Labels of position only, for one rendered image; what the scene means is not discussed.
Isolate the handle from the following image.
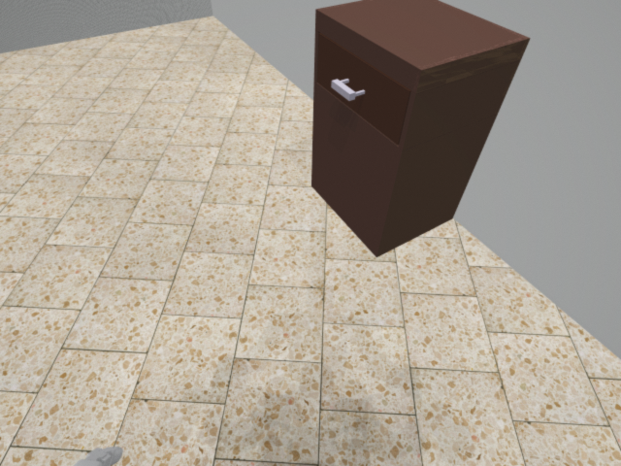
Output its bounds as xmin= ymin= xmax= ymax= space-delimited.
xmin=331 ymin=79 xmax=365 ymax=101

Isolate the cabinet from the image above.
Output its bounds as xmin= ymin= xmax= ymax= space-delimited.
xmin=311 ymin=0 xmax=531 ymax=257

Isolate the drawer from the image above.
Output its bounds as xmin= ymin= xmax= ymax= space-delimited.
xmin=317 ymin=33 xmax=411 ymax=145

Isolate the robot left hand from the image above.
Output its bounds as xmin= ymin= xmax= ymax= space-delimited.
xmin=74 ymin=447 xmax=123 ymax=466

